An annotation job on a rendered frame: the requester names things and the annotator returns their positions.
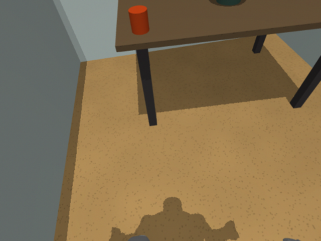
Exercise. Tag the table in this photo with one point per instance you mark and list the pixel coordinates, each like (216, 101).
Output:
(178, 22)

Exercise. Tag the mug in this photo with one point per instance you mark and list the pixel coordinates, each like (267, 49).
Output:
(139, 20)

